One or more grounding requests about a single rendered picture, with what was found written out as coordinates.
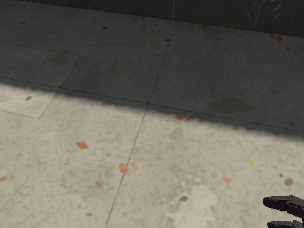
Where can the robot right hand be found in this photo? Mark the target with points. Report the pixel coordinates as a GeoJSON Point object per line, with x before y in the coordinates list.
{"type": "Point", "coordinates": [290, 204]}

